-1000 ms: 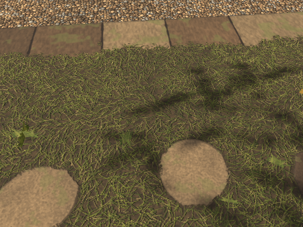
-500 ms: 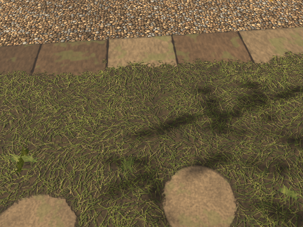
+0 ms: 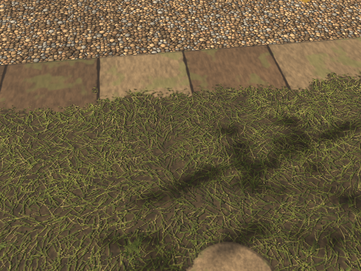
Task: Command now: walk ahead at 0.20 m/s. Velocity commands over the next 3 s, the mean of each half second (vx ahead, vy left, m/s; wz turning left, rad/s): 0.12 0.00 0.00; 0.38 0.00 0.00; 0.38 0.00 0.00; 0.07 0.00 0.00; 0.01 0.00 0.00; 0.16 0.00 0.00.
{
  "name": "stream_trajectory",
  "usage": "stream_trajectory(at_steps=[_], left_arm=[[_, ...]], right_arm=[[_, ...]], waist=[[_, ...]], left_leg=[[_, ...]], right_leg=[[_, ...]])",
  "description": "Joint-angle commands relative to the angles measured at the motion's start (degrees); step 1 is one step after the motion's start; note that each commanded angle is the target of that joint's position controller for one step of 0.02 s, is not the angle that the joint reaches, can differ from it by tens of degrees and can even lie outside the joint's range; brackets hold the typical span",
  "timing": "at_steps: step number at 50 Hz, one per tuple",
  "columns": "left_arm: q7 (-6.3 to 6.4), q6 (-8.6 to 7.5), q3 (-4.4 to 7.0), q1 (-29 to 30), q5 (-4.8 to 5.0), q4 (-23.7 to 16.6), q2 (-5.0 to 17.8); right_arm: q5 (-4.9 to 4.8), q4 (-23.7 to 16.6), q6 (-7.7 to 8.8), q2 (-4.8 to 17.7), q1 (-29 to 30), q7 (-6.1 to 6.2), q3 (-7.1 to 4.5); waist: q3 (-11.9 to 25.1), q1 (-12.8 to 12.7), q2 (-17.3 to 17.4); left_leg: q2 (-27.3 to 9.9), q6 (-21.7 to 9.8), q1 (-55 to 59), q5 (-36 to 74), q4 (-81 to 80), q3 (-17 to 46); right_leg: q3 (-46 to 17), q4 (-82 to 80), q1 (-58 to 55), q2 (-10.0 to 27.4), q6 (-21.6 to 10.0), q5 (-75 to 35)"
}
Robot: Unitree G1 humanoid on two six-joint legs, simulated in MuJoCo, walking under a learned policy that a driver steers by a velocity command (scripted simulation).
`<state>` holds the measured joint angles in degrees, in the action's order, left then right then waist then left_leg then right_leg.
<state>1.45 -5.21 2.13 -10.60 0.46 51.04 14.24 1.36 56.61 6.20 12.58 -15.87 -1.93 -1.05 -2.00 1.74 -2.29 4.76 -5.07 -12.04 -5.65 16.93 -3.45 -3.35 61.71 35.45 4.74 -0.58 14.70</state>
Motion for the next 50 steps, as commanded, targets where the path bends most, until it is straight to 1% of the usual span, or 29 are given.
stream_trajectory(at_steps=[1, 4, 7, 9, 10, 11, 12, 13, 14, 17, 19, 21, 23, 25, 27, 29, 30, 31, 32, 33, 34, 36, 39, 41, 42, 45, 47, 49, 50], left_arm=[[0.48, 1.10, -0.03, -7.3, -0.79, -0.3, 0.3], [0.29, 1.87, -0.02, -1.9, -0.45, -1.2, 1.2], [0.16, 2.21, 0.47, 1.0, -0.57, -1.9, 3.0], [0.16, 1.88, 1.11, -0.9, -1.24, -0.8, 3.9], [0.45, 1.76, 1.81, -2.7, -1.64, -0.3, 6.4], [0.76, 2.22, 2.35, -2.9, -1.47, -0.3, 9.5], [0.68, 2.71, 1.55, -2.6, -1.28, 0.5, 6.1], [0.17, 2.74, 0.98, -2.1, -1.10, 0.6, 2.9], [-0.11, 2.68, 0.80, -0.2, -0.98, 0.4, 2.4], [-0.38, 2.33, 1.05, 3.7, -0.58, -0.4, 3.4], [-0.31, 2.13, 1.28, 1.9, -0.25, 0.8, 3.6], [-0.09, 2.33, 1.85, -0.8, 0.41, 2.3, 4.3], [-0.04, 2.52, 2.55, -2.4, 0.88, 2.9, 5.5], [-0.24, 1.89, 3.05, -4.8, 0.85, 3.4, 6.4], [-0.38, 1.16, 3.31, -5.7, 0.48, 3.4, 6.8], [-0.62, 0.96, 3.12, 1.4, 0.87, 1.0, 6.1], [-0.91, 0.92, 2.72, 7.1, 1.36, -1.0, 4.6], [-1.20, 0.25, 1.94, 10.8, 1.79, -2.7, 1.2], [-1.41, -0.91, 1.63, 11.9, 1.62, -4.2, 1.1], [-1.56, -1.46, 2.12, 13.0, 1.24, -3.9, 3.4], [-2.01, -1.65, 2.22, 11.4, 1.28, -3.3, 3.2], [-2.84, -1.49, 1.88, 9.4, 1.44, -2.1, 1.9], [-3.61, -1.20, 1.14, 13.2, 1.37, -3.5, 0.0], [-4.04, -0.91, 0.08, 17.8, 1.14, -5.3, -2.0], [-4.12, -0.71, -0.05, 19.1, 1.12, -5.9, -1.8], [-4.13, -0.26, 0.41, 20.1, 1.51, -7.1, 1.5], [-4.04, -0.34, 1.48, 16.9, 1.27, -6.9, 4.1], [-3.48, -0.09, 3.78, 2.3, 1.42, -2.5, 7.9], [-2.84, 0.21, 4.98, -8.7, 0.99, 0.1, 11.5]], right_arm=[[0.06, -3.4, 0.47, 7.2, 4.7, 1.34, -0.86], [-0.63, -2.0, -0.59, 9.1, 1.6, 1.95, -1.20], [-1.20, -0.9, -1.50, 8.8, 1.3, 2.14, -1.12], [-2.24, -0.6, -1.88, 7.2, 1.8, 2.36, -0.68], [-1.74, 0.0, -1.72, 5.7, -1.1, 2.46, -0.24], [-0.47, 1.2, -1.36, 4.2, -7.8, 2.37, 0.03], [-0.67, 2.2, -1.72, 1.1, -10.1, 2.72, 0.84], [-0.89, 1.7, -2.63, 2.6, -6.9, 3.30, 0.66], [-1.08, 1.3, -3.62, 3.8, -4.4, 3.70, 0.37], [-0.58, 2.6, -5.43, 4.8, -4.1, 4.00, 0.11], [-0.84, 3.4, -5.20, 4.9, -4.2, 3.88, 0.09], [-1.34, 4.4, -4.80, 4.8, -4.8, 3.72, -0.01], [-1.71, 3.8, -4.40, 4.0, -3.0, 3.57, -0.05], [-1.97, 3.0, -3.38, 2.2, -1.7, 3.31, 0.26], [-2.07, 3.0, -2.44, 2.0, -2.1, 2.96, 0.16], [-2.07, 4.7, -1.79, 2.1, -6.0, 2.59, -0.04], [-2.06, 6.2, -1.50, 2.9, -9.9, 2.62, -0.33], [-2.40, 8.5, -1.30, 7.0, -15.4, 3.00, -1.59], [-2.59, 8.3, -1.13, 12.0, -16.2, 3.02, -2.93], [-1.60, 8.1, -0.67, 9.7, -17.2, 2.97, -2.50], [-1.05, 7.9, -0.25, 7.7, -18.0, 2.86, -2.01], [-1.74, 7.0, -0.31, 6.5, -16.6, 2.41, -1.59], [-1.40, 5.1, -1.57, 4.3, -13.3, 2.42, -0.58], [-1.05, 4.1, -1.74, 5.5, -12.4, 2.79, -0.60], [-1.14, 4.1, -1.58, 7.0, -13.2, 2.91, -0.94], [-2.24, 4.8, -1.00, 9.1, -14.4, 2.95, -1.89], [-2.36, 4.9, -1.12, 9.8, -13.7, 2.89, -2.38], [-1.85, 4.2, -1.74, 9.4, -12.3, 2.92, -2.47], [-0.97, 2.5, -1.72, 8.4, -11.0, 2.77, -2.00]], waist=[[4.6, -4.4, 5.9], [5.8, -1.8, 6.1], [4.8, -1.4, 6.5], [5.0, -2.8, 5.1], [6.3, -2.3, 2.1], [8.8, 1.8, -4.1], [10.3, 2.3, -9.4], [8.8, 0.9, -7.6], [7.2, 0.9, -6.0], [4.0, 1.3, -2.4], [4.5, 0.4, -0.4], [6.0, -0.5, 0.1], [3.0, -1.6, -0.5], [0.5, -2.3, -3.8], [1.3, -1.8, -5.0], [0.9, 1.9, -3.1], [-0.3, 4.5, 0.2], [-1.2, 5.9, 9.1], [-3.9, 5.6, 16.7], [-4.9, 6.1, 13.9], [-4.2, 4.7, 10.2], [-3.2, 2.9, 6.9], [-4.5, 2.1, 7.3], [-5.8, 2.9, 8.2], [-6.1, 3.1, 8.9], [-6.6, 1.8, 10.3], [-3.5, -1.2, 11.2], [5.4, -8.6, 11.0], [12.5, -12.7, 6.1]], left_leg=[[-13.4, -8.8, -6.7, 36.7, -4.5, 3.7], [-14.4, -8.1, -3.5, 28.5, -3.6, 4.9], [-15.9, -7.5, -1.3, 19.3, -1.2, 7.9], [-13.4, -4.7, -1.0, 11.2, 3.8, 8.4], [-10.5, -2.1, -2.3, 5.5, 7.4, 7.7], [-5.9, 0.3, -7.2, -7.8, 10.9, 5.1], [-4.4, 2.4, -9.1, -15.8, 13.0, 2.6], [-4.8, 3.5, -7.9, -15.7, 13.3, 2.5], [-5.2, 3.8, -7.0, -14.2, 12.8, 2.8], [-5.8, 4.0, -3.3, -10.9, 9.1, 3.2], [-6.0, 3.7, -3.1, -8.2, 8.8, 3.4], [-4.9, 2.8, -4.3, -14.6, 10.0, 2.1], [-4.5, 1.4, -8.3, -22.0, 12.9, 1.4], [-4.5, 0.4, -12.2, -21.8, 17.9, 0.8], [-4.7, -1.2, -10.8, -19.9, 19.8, 1.6], [-6.3, -3.6, -3.2, -18.3, 13.2, 3.4], [-8.6, -4.9, 2.7, -18.3, 6.6, 6.8], [-14.2, -6.8, 11.6, -19.5, -0.4, 16.5], [-22.7, -9.1, 18.4, -11.1, -4.4, 28.5], [-26.4, -10.6, 22.6, 0.9, -3.5, 31.3], [-27.0, -10.5, 26.4, 9.3, -1.6, 30.0], [-24.9, -8.2, 29.1, 14.5, -1.7, 23.5], [-19.0, -5.0, 19.4, 13.6, -6.0, 14.0], [-15.5, -4.0, 9.9, 11.2, -8.8, 9.1], [-15.5, -4.1, 7.4, 10.9, -10.1, 8.5], [-17.9, -3.8, 10.6, 14.5, -9.6, 8.2], [-19.1, -2.5, 14.7, 30.8, -3.1, 7.0], [-16.6, -0.4, 11.2, 43.6, 14.1, 4.3], [-13.8, 1.2, -2.4, 28.6, 31.2, 3.2]], right_leg=[[1.5, -12.1, -11.3, 0.3, 1.4, -8.2], [1.7, -20.8, -13.5, -0.8, 1.9, -12.8], [1.2, -27.3, -15.2, -1.5, 1.0, -10.5], [2.1, -36.6, -20.9, -2.5, -0.8, -14.5], [-1.5, -38.5, -26.3, 1.1, -2.1, -27.7], [-5.9, -35.4, -33.7, 6.2, -5.5, -37.5], [-8.8, -36.4, -33.6, 8.8, -10.1, -31.2], [-11.1, -38.7, -29.6, 8.5, -10.8, -20.6], [-10.8, -39.9, -26.4, 7.1, -9.6, -13.8], [-4.9, -38.4, -21.2, 1.7, -5.5, -10.6], [-2.7, -35.8, -23.5, 0.1, -5.0, -17.6], [-2.2, -34.8, -26.1, -0.7, -6.2, -8.2], [-6.4, -37.9, -24.4, 1.5, -8.4, 11.4], [-15.8, -43.5, -24.4, 6.9, -11.7, 21.1], [-22.2, -46.2, -24.1, 10.2, -13.6, 20.5], [-16.5, -44.6, -17.4, 7.6, -11.2, 16.5], [-9.0, -39.6, -11.4, 3.3, -8.4, 11.1], [2.4, -26.8, -1.5, -4.5, -4.1, 4.0], [7.8, -18.6, 9.3, -7.4, -2.3, 2.7], [5.3, -10.6, 16.7, -5.4, -2.2, 12.7], [3.2, -3.7, 21.0, -3.5, -2.5, 13.6], [2.4, 0.4, 24.6, -1.0, -3.1, 7.7], [5.9, -8.2, 15.8, -0.6, -2.0, -2.7], [8.4, -18.3, 4.6, -2.6, -1.3, -10.3], [9.2, -21.4, 0.2, -3.6, -1.3, -12.0], [8.1, -27.4, -4.0, -4.0, -3.0, -12.2], [8.4, -29.5, -9.6, -5.5, -5.0, -10.5], [9.2, -30.4, -28.8, -7.6, -7.9, -10.6], [-1.7, -29.2, -46.8, 1.7, -10.9, -9.6]])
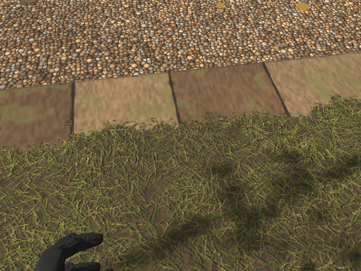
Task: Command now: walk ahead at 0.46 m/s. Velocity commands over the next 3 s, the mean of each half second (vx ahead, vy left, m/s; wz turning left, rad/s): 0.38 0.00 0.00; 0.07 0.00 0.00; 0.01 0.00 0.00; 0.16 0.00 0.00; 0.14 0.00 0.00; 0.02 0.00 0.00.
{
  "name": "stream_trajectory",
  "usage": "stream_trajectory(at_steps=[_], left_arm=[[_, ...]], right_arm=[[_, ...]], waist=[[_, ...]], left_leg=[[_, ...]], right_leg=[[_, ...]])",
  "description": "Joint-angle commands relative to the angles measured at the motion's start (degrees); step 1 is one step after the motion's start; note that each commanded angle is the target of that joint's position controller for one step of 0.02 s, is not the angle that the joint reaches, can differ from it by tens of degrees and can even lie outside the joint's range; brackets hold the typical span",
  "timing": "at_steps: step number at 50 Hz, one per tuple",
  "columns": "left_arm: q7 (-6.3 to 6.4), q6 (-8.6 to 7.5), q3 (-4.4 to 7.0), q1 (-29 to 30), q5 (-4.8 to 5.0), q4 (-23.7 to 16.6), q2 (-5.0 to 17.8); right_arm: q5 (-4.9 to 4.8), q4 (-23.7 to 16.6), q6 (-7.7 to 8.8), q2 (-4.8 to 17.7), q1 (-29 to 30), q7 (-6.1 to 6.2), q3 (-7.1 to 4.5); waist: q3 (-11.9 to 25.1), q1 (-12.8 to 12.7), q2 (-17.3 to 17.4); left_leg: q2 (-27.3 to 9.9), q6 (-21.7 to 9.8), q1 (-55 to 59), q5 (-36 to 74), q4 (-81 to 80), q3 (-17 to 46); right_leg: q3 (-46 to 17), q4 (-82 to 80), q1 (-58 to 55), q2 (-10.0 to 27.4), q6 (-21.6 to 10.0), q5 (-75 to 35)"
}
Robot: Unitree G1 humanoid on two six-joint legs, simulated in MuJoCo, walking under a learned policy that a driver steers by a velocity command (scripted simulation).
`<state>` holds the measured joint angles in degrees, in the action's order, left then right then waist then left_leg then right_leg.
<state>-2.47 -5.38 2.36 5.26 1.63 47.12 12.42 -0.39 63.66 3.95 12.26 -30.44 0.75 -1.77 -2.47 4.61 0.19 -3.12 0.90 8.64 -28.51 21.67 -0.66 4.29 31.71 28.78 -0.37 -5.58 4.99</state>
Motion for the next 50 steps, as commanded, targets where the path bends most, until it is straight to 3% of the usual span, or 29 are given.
stream_trajectory(at_steps=[1, 2, 3, 4, 5, 6, 8, 12, 13, 17, 20, 22, 24, 25, 26, 27, 28, 29, 30, 32, 34, 37, 39, 40, 41, 42, 43, 45, 50], left_arm=[[0.83, 0.60, 5.04, -29.7, -1.44, 5.5, 17.1], [0.58, 0.40, 3.63, -27.7, -1.12, 5.7, 12.3], [0.52, -0.05, 2.73, -21.2, -0.78, 4.9, 10.0], [0.31, -0.48, 2.00, -15.8, -0.83, 3.8, 8.0], [-0.13, -0.92, 1.56, -12.9, -1.39, 3.6, 6.4], [-0.30, -1.23, 1.18, -11.7, -1.88, 4.0, 5.2], [-0.20, -1.35, 1.02, -12.8, -1.83, 5.3, 4.9], [1.75, -1.33, 1.66, -17.6, -1.99, 7.1, 8.5], [2.13, -1.17, 1.62, -18.6, -2.10, 7.2, 8.7], [2.81, -0.25, 1.41, -21.4, -2.12, 8.0, 9.1], [2.94, 0.60, 1.44, -23.9, -1.50, 9.6, 9.6], [3.15, 1.11, 1.53, -23.4, -1.13, 10.1, 9.7], [3.45, 1.55, 1.51, -21.6, -0.63, 10.0, 9.4], [3.51, 1.47, 1.14, -23.9, -1.40, 10.2, 8.3], [3.42, 0.96, -0.05, -29.4, -2.80, 10.5, 4.4], [3.36, 1.09, -1.25, -33.8, -2.11, 12.2, 0.8], [3.36, 1.91, -0.14, -31.7, -1.07, 12.3, 5.4], [3.65, 2.86, 0.44, -27.2, -0.33, 11.2, 7.1], [4.21, 3.82, 0.76, -24.2, -0.50, 10.9, 7.1], [5.13, 5.38, 1.00, -23.0, -1.17, 10.8, 5.9], [5.62, 5.76, 0.74, -24.0, -1.42, 11.9, 4.1], [5.71, 6.08, 0.61, -23.5, -1.64, 12.8, 3.8], [5.26, 6.23, 0.56, -23.6, -2.15, 13.5, 3.7], [5.05, 6.32, 0.53, -23.2, -2.86, 13.4, 4.1], [4.99, 6.29, 0.50, -22.9, -3.25, 13.0, 5.2], [5.07, 6.18, 1.18, -22.0, -2.44, 13.3, 8.6], [4.87, 5.68, 1.08, -21.4, -1.96, 13.7, 7.3], [4.80, 4.53, 0.67, -19.4, -2.29, 13.8, 5.6], [4.73, 3.25, 0.45, -20.9, -1.77, 14.5, 4.8]], right_arm=[[0.14, -5.1, 1.55, -0.6, -3.8, -0.46, 1.09], [-1.10, -5.0, 3.18, 3.7, 0.6, -0.94, -0.10], [-2.55, -7.5, 3.90, 7.0, 6.4, -1.01, -1.22], [-2.51, -8.4, 3.98, 7.4, 9.5, -0.52, -1.37], [-1.70, -8.4, 3.49, 6.7, 10.3, 0.07, -1.90], [-1.17, -8.1, 2.53, 5.5, 8.2, 0.38, -2.15], [-1.16, -8.0, 1.02, 3.6, 6.6, 0.70, -2.35], [-0.11, -11.5, 0.33, 5.4, 15.8, 0.94, -3.27], [0.06, -12.1, 0.40, 5.5, 17.9, 0.83, -3.34], [0.38, -13.4, 0.78, 3.1, 24.4, -0.05, -2.32], [0.10, -14.4, 0.47, 3.7, 27.9, -0.70, -1.99], [0.29, -15.0, 0.66, 5.1, 28.2, -1.04, -2.18], [0.92, -13.0, 1.22, 7.2, 22.4, -1.01, -3.04], [1.41, -11.6, 1.53, 10.9, 17.9, -0.63, -4.12], [2.21, -11.1, 1.39, 14.1, 13.8, -0.33, -4.43], [1.80, -10.2, 0.72, 10.9, 11.8, -0.58, -3.39], [0.88, -10.3, 0.39, 8.0, 12.5, -1.13, -2.53], [0.63, -11.0, 0.23, 7.9, 16.7, -1.23, -2.32], [1.00, -12.0, 0.12, 7.7, 20.7, -1.11, -2.05], [1.87, -12.9, -0.26, 7.1, 26.4, -0.66, -1.69], [2.32, -12.4, -0.60, 6.5, 26.9, -0.26, -1.60], [1.45, -11.4, -1.01, 6.5, 25.8, 0.26, -1.50], [0.43, -10.9, -1.63, 6.2, 26.0, 0.52, -1.34], [0.21, -10.0, -1.81, 5.5, 24.4, 0.53, -1.12], [0.35, -9.5, -1.96, 5.3, 23.4, 0.50, -1.10], [0.50, -9.5, -2.20, 5.5, 21.6, 0.61, -1.47], [0.79, -9.4, -2.39, 5.6, 22.3, 0.95, -1.46], [0.74, -9.0, -2.55, 4.7, 21.7, 1.29, -1.41], [0.79, -7.4, -2.64, 4.3, 21.0, 0.97, -1.47]], waist=[[24.9, -11.4, -13.8], [22.5, -12.5, -11.1], [11.8, -10.5, -9.4], [7.3, -8.2, -3.8], [4.6, -6.1, -1.8], [4.3, -3.7, -3.2], [2.8, -2.2, -4.5], [-0.9, -3.2, -3.3], [-1.5, -3.6, -2.5], [-0.5, -5.6, -2.7], [0.8, -7.0, -3.7], [2.1, -6.3, -4.7], [5.2, -3.1, -3.8], [8.7, -2.5, -0.3], [16.1, -4.4, 7.9], [21.9, -4.3, 16.5], [21.2, -3.6, 11.4], [15.7, -4.1, 8.0], [12.2, -4.8, 4.9], [8.5, -7.1, 6.0], [7.8, -7.5, 7.5], [8.4, -7.1, 7.2], [6.7, -7.9, 6.5], [5.2, -7.7, 5.4], [3.0, -7.0, 3.7], [0.5, -4.3, -1.6], [-0.7, -4.9, -3.9], [-0.3, -3.8, -6.3], [1.7, -4.5, -2.9]], left_leg=[[5.1, -1.6, -41.1, 6.0, 49.1, 1.3], [4.2, -3.0, -46.5, -1.9, 58.1, 9.3], [1.2, -4.2, -51.0, 2.0, 59.9, 7.4], [-2.1, -4.7, -48.3, 7.6, 57.4, 6.0], [-3.9, -4.7, -45.1, 10.8, 54.3, 5.2], [-5.5, -4.9, -40.9, 12.6, 51.7, 5.8], [-6.1, -4.7, -38.3, 12.5, 47.7, 5.2], [-7.1, -2.3, -47.0, 21.4, 37.0, 4.6], [-6.9, -1.8, -48.1, 24.1, 33.4, 4.5], [-3.2, -0.9, -40.8, 32.3, 18.5, 1.0], [-1.3, -0.9, -37.9, 31.9, 13.3, 0.8], [-0.5, -2.1, -36.3, 28.7, 9.9, 1.5], [1.2, -3.9, -27.9, 31.9, 3.4, 0.4], [-1.7, -5.4, -19.1, 50.0, 2.5, 2.7], [-12.3, -11.0, -2.1, 70.5, 7.6, 13.0], [-20.1, -18.5, 2.9, 70.5, 5.3, 23.1], [-18.1, -18.1, -1.5, 55.8, 2.4, 23.8], [-16.1, -15.9, -7.5, 44.0, 0.0, 21.2], [-14.4, -14.4, -13.4, 35.1, -2.4, 19.3], [-11.2, -12.2, -24.4, 25.4, -6.7, 14.7], [-8.6, -12.1, -28.8, 22.9, -8.0, 10.6], [-7.8, -12.1, -29.1, 14.1, -8.5, 9.8], [-6.4, -9.8, -31.7, 4.1, -8.4, 9.0], [-5.3, -7.6, -32.9, -0.6, -8.5, 8.7], [-4.0, -5.4, -33.6, -2.3, -7.2, 8.0], [-0.7, -3.8, -31.9, 0.4, -6.3, 4.7], [1.0, -2.9, -26.6, 4.8, -3.3, 2.3], [1.2, -3.4, -21.0, 11.8, 0.3, 1.5], [1.1, -4.1, -19.7, 20.6, 2.4, 0.9]], right_leg=[[-39.1, -8.2, -56.3, 22.8, -15.4, 14.8], [-47.5, -16.2, -51.0, 22.7, -14.1, 19.7], [-38.7, -17.6, -41.3, 21.0, -11.3, 17.8], [-30.7, -19.0, -31.4, 18.9, -9.6, 12.2], [-24.9, -20.5, -23.6, 16.5, -8.4, 7.3], [-20.5, -22.0, -18.8, 14.4, -7.5, 6.1], [-16.7, -24.7, -13.7, 12.8, -7.9, 6.4], [-15.1, -28.0, -14.1, 13.4, -9.1, 7.0], [-14.1, -27.7, -15.1, 13.4, -8.8, 3.0], [-5.6, -23.5, -15.1, 10.0, -6.1, -14.7], [-5.6, -19.3, -19.2, 11.0, -5.6, -16.9], [-7.1, -15.0, -22.7, 12.3, -4.5, -19.1], [-7.1, -7.8, -24.1, 10.5, -2.0, -19.3], [-5.0, -0.1, -22.0, 6.5, 0.5, -16.3], [-2.3, 13.3, -9.9, 1.4, 3.8, 6.0], [-4.3, 24.8, -3.2, -1.4, 6.3, 32.2], [-8.0, 30.0, -1.8, 0.5, 6.9, 34.9], [-7.7, 31.7, 1.0, 2.0, 7.0, 32.7], [-7.5, 30.9, 1.3, 3.5, 7.2, 29.4], [-7.4, 24.7, -4.7, 5.2, 7.6, 23.6], [-5.5, 17.8, -10.1, 4.2, 7.7, 21.1], [-4.2, 7.7, -15.0, 3.3, 7.1, 14.3], [-2.7, -0.7, -19.7, 2.2, 6.0, 7.4], [-3.4, -3.7, -20.8, 2.9, 4.9, 5.8], [-5.9, -6.6, -20.0, 5.4, 3.6, 6.8], [-6.0, -6.8, -14.6, 5.6, 2.1, 14.5], [-6.7, -9.4, -8.3, 5.2, 1.9, 20.7], [-7.1, -12.2, -5.2, 5.3, 3.7, 20.1], [-6.1, -10.0, -9.9, 4.5, 4.5, 11.2]])
Over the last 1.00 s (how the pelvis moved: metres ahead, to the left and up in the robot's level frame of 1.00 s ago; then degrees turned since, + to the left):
0.28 -0.06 -0.03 2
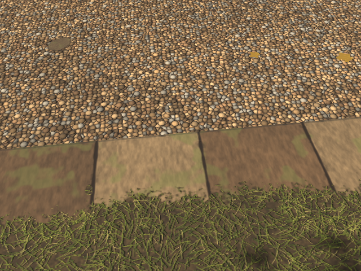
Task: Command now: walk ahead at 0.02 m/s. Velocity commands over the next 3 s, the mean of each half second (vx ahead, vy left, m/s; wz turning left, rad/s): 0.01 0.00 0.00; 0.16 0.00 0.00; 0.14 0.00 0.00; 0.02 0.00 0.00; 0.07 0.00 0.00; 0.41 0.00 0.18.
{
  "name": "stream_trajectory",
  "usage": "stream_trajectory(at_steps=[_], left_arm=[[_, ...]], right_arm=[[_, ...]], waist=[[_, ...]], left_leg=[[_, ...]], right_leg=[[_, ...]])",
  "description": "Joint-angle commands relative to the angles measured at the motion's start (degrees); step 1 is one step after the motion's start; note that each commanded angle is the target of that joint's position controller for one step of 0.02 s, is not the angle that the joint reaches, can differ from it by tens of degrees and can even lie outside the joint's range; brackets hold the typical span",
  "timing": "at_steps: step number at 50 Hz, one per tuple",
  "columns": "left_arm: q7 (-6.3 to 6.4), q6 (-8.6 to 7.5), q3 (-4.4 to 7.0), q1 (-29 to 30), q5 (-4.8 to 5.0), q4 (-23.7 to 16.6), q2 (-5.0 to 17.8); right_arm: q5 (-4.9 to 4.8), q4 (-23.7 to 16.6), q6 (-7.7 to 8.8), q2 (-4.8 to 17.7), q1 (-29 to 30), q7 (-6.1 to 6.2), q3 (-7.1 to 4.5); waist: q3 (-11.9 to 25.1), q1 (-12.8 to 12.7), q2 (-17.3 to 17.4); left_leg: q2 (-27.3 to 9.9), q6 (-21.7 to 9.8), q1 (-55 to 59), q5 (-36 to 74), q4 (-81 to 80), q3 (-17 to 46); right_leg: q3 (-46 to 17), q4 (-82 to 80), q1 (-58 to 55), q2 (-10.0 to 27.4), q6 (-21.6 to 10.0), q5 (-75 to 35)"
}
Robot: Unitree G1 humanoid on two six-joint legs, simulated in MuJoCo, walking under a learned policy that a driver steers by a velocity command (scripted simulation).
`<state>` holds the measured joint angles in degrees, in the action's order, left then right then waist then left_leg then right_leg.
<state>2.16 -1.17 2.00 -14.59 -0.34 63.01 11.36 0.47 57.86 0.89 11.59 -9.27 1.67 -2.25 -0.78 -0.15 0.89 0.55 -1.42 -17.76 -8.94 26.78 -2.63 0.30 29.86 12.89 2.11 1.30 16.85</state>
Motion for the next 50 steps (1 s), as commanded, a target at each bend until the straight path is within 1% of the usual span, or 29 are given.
stream_trajectory(at_steps=[1, 7, 13, 21, 33, 34, 35, 36, 37, 38, 39, 40, 41, 42, 43, 44, 45, 46, 47, 48, 49, 50], left_arm=[[0.11, -0.94, 0.76, -1.4, 0.19, -1.2, 5.8], [0.12, -0.52, 0.51, -2.8, 0.29, -0.7, 5.4], [0.12, -0.16, 0.32, -3.1, 0.28, -0.5, 4.7], [0.19, 0.08, 0.21, -3.2, 0.21, -0.3, 4.1], [0.35, 0.04, 0.01, -4.5, 0.17, 0.1, 3.6], [0.40, 0.12, 0.00, -5.9, 0.28, 0.8, 3.3], [0.52, 0.28, 0.38, -6.4, 0.69, 0.8, 4.3], [0.69, 0.33, 0.81, -6.1, 0.98, 0.3, 5.5], [0.79, 0.10, 1.05, -6.6, 1.27, -0.3, 6.1], [0.75, -0.47, 1.41, -8.3, 1.61, -0.4, 7.1], [0.58, -1.16, 2.01, -10.4, 1.94, -0.1, 8.7], [0.48, -1.76, 2.69, -10.1, 2.08, -0.2, 10.3], [0.34, -2.26, 2.73, -9.6, 1.84, -0.8, 9.9], [0.10, -2.76, 2.61, -8.5, 1.68, -1.3, 9.3], [-0.25, -3.03, 2.48, -6.9, 1.98, -2.0, 8.7], [-0.56, -2.97, 2.39, -4.5, 2.39, -2.7, 8.4], [-0.83, -2.85, 2.38, -3.3, 2.42, -3.3, 8.4], [-0.94, -3.10, 2.29, -1.6, 2.25, -4.3, 8.5], [-1.07, -3.62, 1.51, 0.1, 1.93, -5.9, 5.5], [-0.87, -4.70, 0.82, 0.5, 2.13, -8.0, 2.4], [-1.16, -5.39, 1.39, 1.5, 3.23, -8.3, 4.5], [-1.59, -5.71, 1.47, 1.5, 3.54, -8.2, 5.1]], right_arm=[[-0.15, -1.4, 0.40, 5.0, -0.1, -0.02, -1.00], [-0.44, 0.0, -0.08, 5.1, -0.7, 0.01, -1.03], [-0.57, 1.3, -0.60, 5.4, -1.0, 0.35, -1.06], [-0.61, 2.6, -0.98, 5.3, -0.7, 0.65, -1.09], [-0.59, 4.3, -1.11, 4.8, -0.9, 0.79, -0.97], [-0.61, 4.9, -1.17, 4.3, -2.0, 0.79, -0.87], [-0.98, 5.2, -1.25, 4.8, -2.4, 0.85, -1.15], [-1.24, 5.1, -1.14, 5.3, -2.4, 0.90, -1.40], [-1.29, 4.5, -0.67, 5.3, -1.3, 0.86, -1.45], [-1.43, 3.5, 0.19, 4.4, 0.2, 0.61, -1.28], [-1.62, 2.7, 1.26, 3.0, 1.7, 0.14, -1.02], [-1.82, 2.0, 2.20, 2.2, 2.5, -0.47, -0.86], [-1.95, 1.5, 2.94, 2.6, 3.1, -0.98, -0.95], [-2.28, 1.2, 3.56, 2.4, 2.7, -1.39, -0.92], [-2.63, 1.3, 4.05, 2.4, 1.5, -1.64, -0.93], [-2.87, 2.4, 4.44, 2.5, -1.7, -1.78, -1.17], [-2.67, 4.9, 4.49, 3.1, -6.9, -1.71, -1.82], [-2.19, 7.0, 4.38, 4.9, -13.5, -1.65, -2.78], [-1.93, 8.5, 4.52, 10.2, -22.2, -1.40, -4.33], [-1.48, 9.0, 5.17, 13.3, -27.7, -2.26, -4.39], [-0.88, 7.8, 5.97, 9.2, -22.2, -2.20, -2.74], [-0.83, 5.8, 6.30, 6.5, -16.5, -2.25, -1.74]], waist=[[0.3, 0.1, -3.2], [1.2, -0.3, -1.2], [0.5, -0.1, -0.9], [-0.5, 0.1, -1.3], [-1.6, 0.2, -1.1], [-0.4, 0.1, -1.3], [-1.4, 0.1, -2.1], [-3.5, 0.0, -3.2], [-6.0, -0.6, -3.6], [-7.8, -1.6, -5.2], [-8.5, -2.4, -8.4], [-9.6, -2.3, -11.6], [-10.3, -2.1, -11.0], [-10.6, -1.3, -10.6], [-10.5, 0.0, -9.8], [-9.7, 2.2, -8.9], [-7.6, 4.1, -7.7], [-4.9, 6.6, -5.1], [-1.5, 9.4, 8.7], [2.2, 9.7, 18.6], [-1.2, 6.3, 10.0], [-4.2, 4.0, 6.0]], left_leg=[[-2.6, -1.8, 6.8, 2.4, -2.4, 2.9], [-2.7, -1.6, 7.9, 7.5, -1.0, 2.7], [-2.8, -1.3, 8.3, 8.7, -0.6, 2.8], [-2.9, -1.0, 8.3, 7.5, -0.7, 3.0], [-2.8, -0.7, 8.0, 4.4, -1.5, 3.0], [-2.0, -0.8, 8.3, -2.4, -1.2, 2.1], [-0.6, -1.1, 6.7, -13.0, 0.3, 0.8], [0.2, -1.6, 3.3, -22.4, 1.5, 0.1], [0.2, -2.0, -0.6, -26.9, 2.8, 0.3], [0.2, -2.0, -4.4, -26.0, 5.6, 0.1], [0.8, -1.6, -8.1, -20.6, 11.0, -1.7], [-0.2, -2.1, -11.0, -15.1, 16.7, -1.7], [-2.0, -3.0, -13.1, -15.1, 19.9, -0.1], [-2.9, -3.8, -13.6, -17.0, 19.8, 0.7], [-3.2, -4.5, -11.1, -18.2, 15.2, 0.4], [-2.0, -4.8, -3.5, -15.5, 7.4, -1.5], [0.7, -4.1, 7.1, -10.3, 3.1, -3.7], [0.1, -4.1, 16.2, -7.1, 1.7, -0.8], [-11.2, -8.6, 25.3, -12.1, -7.4, 17.9], [-22.5, -16.2, 30.6, -15.9, -17.3, 42.8], [-24.3, -16.3, 27.5, -18.6, -16.6, 43.0], [-22.1, -14.0, 23.8, -10.5, -15.4, 34.5]], right_leg=[[-1.9, -7.7, 5.2, 1.9, -2.4, -2.2], [-1.1, -6.2, 2.9, 1.2, -2.5, -7.5], [-0.5, -6.1, 2.2, 0.7, -2.4, -9.1], [-0.1, -6.8, 2.1, 0.3, -2.3, -8.0], [0.1, -7.8, 2.7, 0.0, -2.3, -4.7], [0.5, -8.2, 2.2, -0.4, -2.7, 1.8], [0.2, -8.3, 3.3, -0.7, -3.9, 10.8], [-1.5, -9.0, 4.7, 0.2, -5.4, 19.8], [-4.2, -10.6, 5.8, 2.0, -7.0, 26.3], [-8.8, -12.8, 4.9, 5.1, -8.9, 29.8], [-15.6, -16.5, 2.4, 9.8, -11.4, 32.0], [-22.2, -19.3, 0.8, 15.0, -14.0, 31.6], [-24.8, -20.3, 0.7, 17.3, -15.2, 29.2], [-24.6, -19.6, 0.4, 17.7, -15.0, 25.7], [-21.5, -17.9, 0.6, 16.3, -13.6, 21.9], [-16.4, -15.5, 3.5, 13.3, -11.4, 18.6], [-11.5, -11.7, 7.9, 9.5, -9.6, 13.6], [-7.1, -3.8, 12.3, 6.3, -7.8, 3.2], [2.0, 17.8, 21.3, -0.4, -3.7, -2.2], [0.2, 34.1, 31.7, -5.5, -2.8, 13.7], [-5.2, 43.7, 36.8, -1.3, -4.4, 12.8], [-5.4, 45.9, 37.8, 1.0, -5.7, 7.5]])
Over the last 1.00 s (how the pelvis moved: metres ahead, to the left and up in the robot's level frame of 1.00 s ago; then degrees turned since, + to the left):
0.29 0.02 0.02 -1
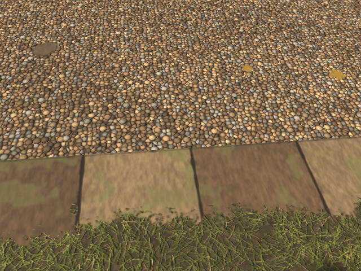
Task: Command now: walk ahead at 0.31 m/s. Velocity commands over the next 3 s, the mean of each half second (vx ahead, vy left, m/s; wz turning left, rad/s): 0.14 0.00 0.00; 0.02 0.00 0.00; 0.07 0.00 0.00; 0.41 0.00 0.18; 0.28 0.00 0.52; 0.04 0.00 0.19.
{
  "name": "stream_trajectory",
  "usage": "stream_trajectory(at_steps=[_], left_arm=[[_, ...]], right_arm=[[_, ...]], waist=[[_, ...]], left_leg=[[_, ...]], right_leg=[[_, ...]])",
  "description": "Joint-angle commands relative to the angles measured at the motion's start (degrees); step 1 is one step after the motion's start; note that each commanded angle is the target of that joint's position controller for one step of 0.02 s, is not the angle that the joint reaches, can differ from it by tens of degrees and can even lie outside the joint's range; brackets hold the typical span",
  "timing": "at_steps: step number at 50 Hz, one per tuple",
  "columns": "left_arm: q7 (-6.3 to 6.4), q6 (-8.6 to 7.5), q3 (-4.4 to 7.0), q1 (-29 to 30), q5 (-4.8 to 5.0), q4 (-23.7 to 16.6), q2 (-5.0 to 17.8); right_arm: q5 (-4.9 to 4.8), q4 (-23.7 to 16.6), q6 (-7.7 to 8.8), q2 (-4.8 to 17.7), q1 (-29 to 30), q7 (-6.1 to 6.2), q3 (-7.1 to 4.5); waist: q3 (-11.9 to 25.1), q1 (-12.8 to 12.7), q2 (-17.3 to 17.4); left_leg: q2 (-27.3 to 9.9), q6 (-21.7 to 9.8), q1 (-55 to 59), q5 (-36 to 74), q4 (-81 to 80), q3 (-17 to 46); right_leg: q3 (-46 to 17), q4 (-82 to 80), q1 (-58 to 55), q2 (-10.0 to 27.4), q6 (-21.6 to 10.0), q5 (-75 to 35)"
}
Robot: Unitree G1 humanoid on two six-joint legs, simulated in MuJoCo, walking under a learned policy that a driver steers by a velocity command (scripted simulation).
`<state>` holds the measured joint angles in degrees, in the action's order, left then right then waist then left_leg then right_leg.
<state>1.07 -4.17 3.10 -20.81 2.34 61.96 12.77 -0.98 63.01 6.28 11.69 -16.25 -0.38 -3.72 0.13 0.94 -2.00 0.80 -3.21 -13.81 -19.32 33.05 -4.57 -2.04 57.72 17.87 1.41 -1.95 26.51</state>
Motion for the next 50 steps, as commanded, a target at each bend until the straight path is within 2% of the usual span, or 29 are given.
stream_trajectory(at_steps=[1, 2, 3, 4, 6, 8, 10, 12, 14, 15, 16, 17, 18, 19, 20, 21, 22, 23, 25, 26, 28, 29, 30, 31, 32, 34, 38, 43, 50], left_arm=[[-0.49, -2.79, 0.68, 7.0, 0.18, -6.4, 3.9], [-0.38, -2.60, 1.30, 6.7, -0.63, -6.1, 4.7], [-0.48, -2.09, 1.78, 6.3, -0.91, -5.8, 5.0], [-0.66, -1.50, 1.75, 6.2, -0.90, -5.7, 3.9], [-0.67, -0.47, 1.17, 9.7, -0.99, -7.1, 1.5], [-0.55, 0.00, 0.19, 15.3, -1.29, -9.2, -0.3], [-0.72, 0.54, 0.03, 17.9, -1.34, -9.9, 0.7], [-0.96, 0.92, 0.13, 18.2, -1.34, -10.0, 2.3], [-1.13, 0.76, 0.73, 16.0, -1.84, -9.3, 4.2], [-1.08, 0.52, 1.42, 12.9, -2.35, -8.0, 5.6], [-0.82, 0.27, 2.39, 9.8, -2.74, -7.0, 8.5], [-0.63, 0.37, 2.92, 5.5, -3.45, -6.3, 11.7], [-0.70, 0.82, 1.87, 2.9, -3.82, -5.3, 8.9], [-1.21, 0.83, 0.78, 4.2, -2.78, -5.2, 5.8], [-1.20, 0.69, 0.49, 9.7, -2.19, -6.2, 5.8], [-1.03, 0.60, 0.09, 14.1, -2.45, -7.3, 5.3], [-0.86, 0.61, -0.12, 17.2, -2.83, -7.9, 5.1], [-0.61, 0.88, -0.06, 19.0, -3.24, -8.0, 5.4], [-0.06, 1.53, 0.10, 18.8, -3.92, -7.8, 5.7], [0.22, 1.75, 0.08, 18.3, -3.79, -7.7, 5.6], [0.58, 2.28, 0.13, 18.8, -2.47, -7.6, 5.9], [0.65, 2.49, 0.03, 17.8, -1.81, -7.1, 5.3], [0.60, 2.58, -0.17, 16.2, -1.83, -6.2, 4.6], [0.65, 2.81, -0.08, 15.4, -2.18, -5.9, 4.8], [0.90, 3.02, 0.00, 14.4, -2.30, -6.2, 4.0], [1.20, 2.79, 0.04, 13.2, -2.73, -5.4, 4.0], [0.94, 2.49, 0.01, 11.6, -2.57, -3.8, 3.9], [0.56, 2.63, -0.02, 11.6, -2.19, -3.0, 3.9], [0.81, 3.41, 0.06, 11.1, -1.97, -1.7, 4.3]], right_arm=[[0.83, -0.8, 0.83, 5.7, -5.5, -0.45, 0.37], [0.94, -1.6, 0.51, 5.2, -3.6, -0.57, 0.80], [1.06, -1.5, -0.14, 3.8, -3.8, -0.36, 1.34], [1.40, -1.2, -0.62, 3.7, -5.2, 0.00, 1.59], [1.80, -1.0, -1.27, 5.2, -6.2, 1.00, 1.79], [1.89, -1.6, -1.76, 6.6, -5.0, 1.81, 1.85], [1.62, -1.1, -2.09, 8.4, -6.6, 2.06, 1.45], [0.95, -0.9, -2.23, 8.1, -6.2, 1.99, 1.28], [0.30, -1.0, -2.36, 7.7, -4.0, 1.97, 1.10], [0.14, -1.1, -2.47, 7.6, -3.5, 1.93, 1.02], [0.69, -0.7, -2.40, 7.5, -5.6, 1.74, 0.93], [2.35, -0.7, -2.05, 5.2, -9.8, 1.54, 1.55], [1.66, 0.6, -2.46, 0.4, -14.7, 1.54, 2.93], [0.54, 0.2, -3.19, 2.6, -11.2, 1.48, 2.21], [-0.20, -1.3, -3.92, 4.2, -6.7, 1.70, 1.69], [-0.16, -1.9, -4.70, 4.6, -3.7, 2.23, 1.38], [0.28, -1.9, -5.45, 4.6, -2.8, 2.79, 1.02], [0.53, -1.9, -6.03, 4.1, -3.3, 3.24, 0.94], [0.81, -1.4, -6.51, 2.9, -3.7, 3.86, 1.13], [0.91, -1.0, -6.69, 2.7, -4.0, 3.95, 1.20], [1.25, 0.2, -7.02, 2.5, -5.5, 3.54, 1.17], [1.92, 0.2, -7.27, 3.0, -5.1, 3.19, 1.08], [2.75, -0.5, -7.47, 4.0, -4.1, 3.00, 1.07], [2.74, -1.5, -7.48, 5.9, -2.9, 3.12, 0.96], [1.86, -1.0, -7.01, 7.7, -1.4, 3.13, 0.58], [1.67, -1.3, -5.43, 5.4, 1.4, 3.03, 0.98], [1.21, -1.1, -3.78, 4.7, 0.1, 2.66, 0.91], [1.14, -0.7, -4.10, 4.5, -2.2, 2.51, 1.05], [1.05, -0.7, -4.60, 4.1, -3.1, 2.45, 1.24]], waist=[[-5.3, 1.0, 5.8], [-5.4, -0.2, 4.9], [-4.5, -0.8, 5.6], [-3.8, -0.9, 6.6], [-3.9, -1.1, 6.5], [-3.7, -0.6, 6.8], [-2.0, 0.3, 8.5], [-1.5, -0.1, 9.0], [-0.7, -2.3, 8.2], [0.7, -4.1, 6.9], [3.1, -4.7, 3.8], [10.3, -3.2, -2.5], [18.5, -2.8, -11.9], [17.5, -3.1, -8.6], [10.9, -2.1, -5.7], [6.9, -1.2, -2.7], [4.1, 0.1, -1.7], [3.0, 1.5, -2.8], [2.9, 1.7, -4.5], [3.8, 1.8, -4.3], [4.3, 3.2, -3.9], [3.2, 3.1, -3.4], [0.8, 2.5, -1.8], [-2.2, 1.3, 0.3], [-4.4, -1.1, 6.9], [-4.7, -2.0, 9.2], [-1.8, -1.4, 4.7], [0.5, -0.7, 2.8], [0.5, -0.8, 2.1]], left_leg=[[-19.4, -10.0, 16.6, 10.7, -21.2, 28.0], [-17.1, -8.1, 14.2, 22.8, -20.6, 21.2], [-14.6, -6.4, 12.5, 31.0, -20.2, 15.3], [-13.2, -5.8, 11.4, 37.3, -19.9, 12.1], [-11.7, -5.9, 9.8, 44.8, -19.7, 7.9], [-9.9, -5.3, 6.3, 46.5, -19.1, 4.4], [-10.5, -5.6, 6.2, 46.8, -18.0, 4.3], [-12.1, -5.9, 7.3, 47.0, -16.1, 5.4], [-12.5, -4.9, 9.1, 47.1, -12.1, 6.2], [-10.9, -3.7, 9.6, 47.7, -8.0, 5.8], [-7.9, -1.5, 8.0, 43.0, -2.1, 4.5], [-3.7, 1.1, -1.3, 22.6, 8.3, 2.9], [0.6, 4.1, -7.5, -11.2, 23.3, 3.2], [0.4, 5.3, -8.6, -21.3, 30.4, 8.0], [-1.5, 5.6, -11.8, -20.1, 33.0, 8.3], [-3.0, 5.7, -12.4, -17.5, 31.8, 7.8], [-4.3, 6.0, -10.5, -15.1, 28.0, 7.8], [-5.0, 6.0, -7.2, -13.2, 22.4, 7.4], [-3.8, 5.8, -2.4, -10.9, 13.8, 5.3], [-3.6, 5.5, -0.2, -7.8, 9.9, 4.9], [-2.5, 4.2, 6.1, 4.2, 0.4, 3.0], [-2.2, 3.3, 8.1, 6.8, -2.4, 2.6], [-3.7, 2.0, 7.7, 6.9, -5.4, 4.2], [-6.3, 0.3, 3.4, 0.3, -9.3, 7.0], [-5.9, -0.8, -6.2, -10.6, -11.2, 7.6], [-5.7, 0.8, -11.1, -11.1, -15.0, 8.0], [-4.9, 1.8, -5.2, 0.6, -12.2, 6.9], [-4.2, 1.5, -1.7, 9.1, -10.0, 5.8], [-3.8, 1.6, -0.5, 14.3, -9.1, 5.1]], right_leg=[[-2.0, 16.2, 30.7, 3.5, -2.8, -6.9], [-1.1, 12.4, 27.8, 4.7, -2.6, -9.7], [0.2, 9.3, 24.1, 4.9, -2.1, -11.0], [1.6, 6.9, 21.7, 4.2, -1.3, -12.3], [3.4, -1.5, 19.7, 3.1, 0.3, -15.3], [4.8, -13.4, 14.1, 1.5, 1.1, -19.7], [5.7, -18.8, 9.5, 0.0, 1.2, -22.4], [4.6, -21.4, 7.1, -0.2, 0.1, -23.5], [4.1, -25.8, 3.6, -0.8, -1.9, -24.7], [4.9, -30.1, -1.3, -2.1, -3.2, -28.6], [2.5, -31.8, -8.4, 0.2, -4.5, -44.4], [-5.7, -26.0, -23.7, 8.7, -8.8, -66.7], [-18.6, -29.3, -30.3, 20.4, -18.6, -69.3], [-22.8, -34.1, -24.7, 19.8, -19.0, -54.9], [-19.4, -36.8, -17.6, 17.9, -16.3, -41.6], [-16.4, -39.0, -11.2, 15.8, -13.9, -33.0], [-13.6, -41.0, -4.9, 14.0, -12.0, -27.1], [-11.0, -42.4, -0.4, 12.0, -10.2, -21.8], [-8.4, -43.5, 3.1, 9.8, -9.8, -17.6], [-8.1, -43.6, 3.3, 9.5, -9.8, -14.7], [-6.7, -43.9, 6.1, 8.4, -8.3, -4.5], [-5.9, -44.2, 8.0, 7.3, -6.3, 2.0], [-5.0, -43.9, 9.6, 6.0, -3.6, 6.5], [-3.2, -42.4, 9.2, 4.3, -1.5, 6.7], [1.0, -40.3, 2.4, 0.9, 0.0, 0.5], [1.8, -35.0, -5.7, 0.2, -0.2, -9.2], [1.7, -33.0, -6.4, 0.8, -1.9, -17.9], [1.8, -31.2, -7.8, 1.1, -1.9, -25.9], [1.6, -29.8, -9.2, 1.3, -1.8, -29.9]])
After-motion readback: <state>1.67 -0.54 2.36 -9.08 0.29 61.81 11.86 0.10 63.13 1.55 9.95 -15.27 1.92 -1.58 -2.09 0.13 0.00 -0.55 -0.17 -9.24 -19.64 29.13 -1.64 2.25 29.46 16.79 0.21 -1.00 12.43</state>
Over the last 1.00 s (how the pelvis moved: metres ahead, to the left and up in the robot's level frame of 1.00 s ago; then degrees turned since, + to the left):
0.09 0.02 -0.01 0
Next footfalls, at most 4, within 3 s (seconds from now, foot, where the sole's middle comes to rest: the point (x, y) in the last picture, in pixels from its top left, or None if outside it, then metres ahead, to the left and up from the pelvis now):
0.32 right None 0.27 -0.12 -0.77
0.60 left None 0.19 0.11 -0.77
2.08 left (153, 236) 0.66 0.10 -0.77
2.56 right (183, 188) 0.87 -0.02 -0.77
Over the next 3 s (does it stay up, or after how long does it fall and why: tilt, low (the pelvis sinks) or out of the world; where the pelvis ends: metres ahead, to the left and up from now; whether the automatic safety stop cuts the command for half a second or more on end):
stays up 0.73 0.04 0.00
